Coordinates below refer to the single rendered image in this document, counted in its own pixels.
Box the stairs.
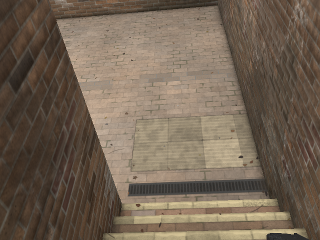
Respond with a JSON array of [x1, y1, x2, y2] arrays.
[[102, 198, 309, 240]]

